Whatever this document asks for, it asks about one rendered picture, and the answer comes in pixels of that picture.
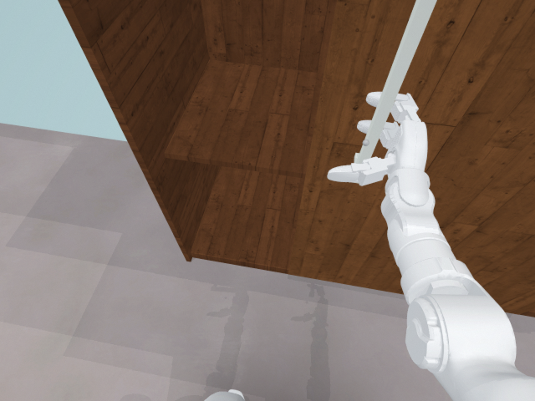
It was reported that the robot left shin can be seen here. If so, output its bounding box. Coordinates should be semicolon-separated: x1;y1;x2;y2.
228;389;245;400

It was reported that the robot right forearm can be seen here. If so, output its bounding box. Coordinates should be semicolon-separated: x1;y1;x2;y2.
381;168;517;362

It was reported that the handle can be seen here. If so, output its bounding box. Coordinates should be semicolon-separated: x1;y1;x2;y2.
353;0;437;184

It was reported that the right robot upper arm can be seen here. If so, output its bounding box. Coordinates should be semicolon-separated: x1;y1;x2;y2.
405;294;535;401

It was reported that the wardrobe door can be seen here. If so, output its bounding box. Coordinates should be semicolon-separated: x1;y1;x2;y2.
288;0;535;315

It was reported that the robot right hand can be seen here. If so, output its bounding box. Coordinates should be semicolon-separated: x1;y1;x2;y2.
327;92;428;186

